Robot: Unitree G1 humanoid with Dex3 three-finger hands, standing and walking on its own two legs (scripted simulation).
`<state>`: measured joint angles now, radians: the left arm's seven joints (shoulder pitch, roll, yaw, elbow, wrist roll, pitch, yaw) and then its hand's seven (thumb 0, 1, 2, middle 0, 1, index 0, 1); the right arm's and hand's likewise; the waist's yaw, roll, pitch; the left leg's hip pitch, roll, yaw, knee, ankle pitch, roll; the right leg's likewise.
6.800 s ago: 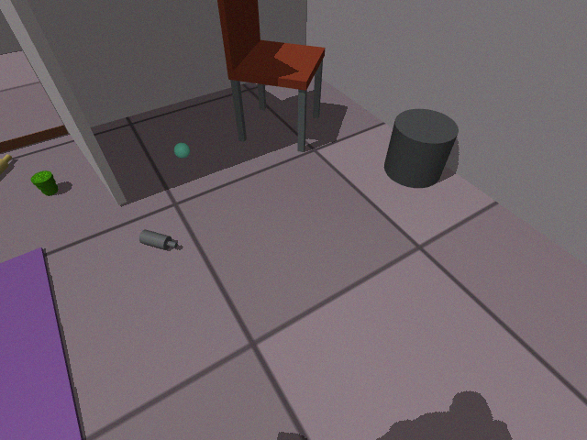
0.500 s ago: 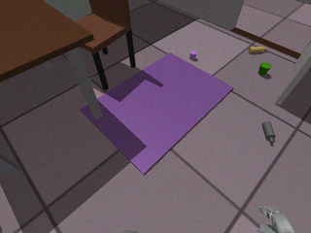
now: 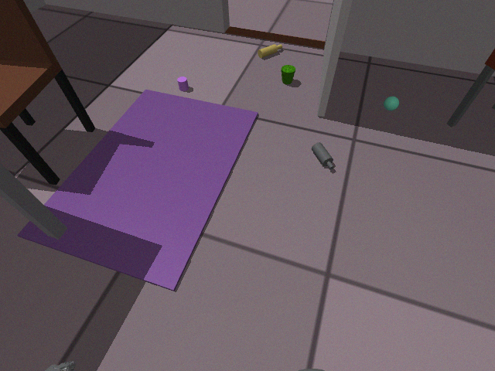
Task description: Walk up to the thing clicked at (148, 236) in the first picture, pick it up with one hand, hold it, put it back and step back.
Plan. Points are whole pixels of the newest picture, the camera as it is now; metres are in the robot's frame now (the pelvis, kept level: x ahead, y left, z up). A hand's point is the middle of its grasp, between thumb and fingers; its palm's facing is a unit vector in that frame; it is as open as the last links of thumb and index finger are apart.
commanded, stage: walk up
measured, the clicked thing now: (324, 156) +1.15 -0.45 -0.72
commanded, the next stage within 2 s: stand in 1.28 s
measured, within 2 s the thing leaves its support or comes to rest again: neither
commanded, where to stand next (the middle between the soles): +0.09 +0.01 m, yaw -22 degrees
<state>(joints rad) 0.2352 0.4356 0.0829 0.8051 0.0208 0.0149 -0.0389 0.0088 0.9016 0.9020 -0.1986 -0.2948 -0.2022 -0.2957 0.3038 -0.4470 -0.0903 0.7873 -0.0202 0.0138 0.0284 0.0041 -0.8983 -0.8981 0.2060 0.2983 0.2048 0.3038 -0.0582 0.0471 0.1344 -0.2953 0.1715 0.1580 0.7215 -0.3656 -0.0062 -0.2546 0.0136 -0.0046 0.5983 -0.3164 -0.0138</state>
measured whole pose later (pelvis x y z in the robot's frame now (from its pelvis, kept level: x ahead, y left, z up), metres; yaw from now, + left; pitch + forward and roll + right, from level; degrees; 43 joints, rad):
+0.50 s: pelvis +0.02 +0.02 +0.00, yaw -14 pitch -3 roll -1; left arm 0.24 0.43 0.05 0.82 0.00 0.02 -0.01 0.01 0.90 0.90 -0.20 -0.30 -0.20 -0.30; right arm 0.25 -0.37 -0.04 0.81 -0.03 -0.02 0.02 0.00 -0.90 -0.90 0.21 0.30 0.21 0.30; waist -0.03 -0.04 0.13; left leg -0.32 0.06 0.07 0.66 -0.29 0.02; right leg -0.43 0.06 0.09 1.04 -0.48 -0.02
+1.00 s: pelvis +0.02 +0.00 +0.00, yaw -21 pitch -3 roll +0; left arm 0.18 0.37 0.01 0.95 0.00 -0.02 0.00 0.01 0.90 0.90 -0.20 -0.30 -0.21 -0.30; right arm 0.16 -0.35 0.00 0.95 0.00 -0.01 0.02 0.00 -0.90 -0.90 0.20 0.30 0.20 0.30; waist 0.00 0.01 0.08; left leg -0.25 0.06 0.02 0.62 -0.32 -0.04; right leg -0.27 0.04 0.08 0.65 -0.32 -0.01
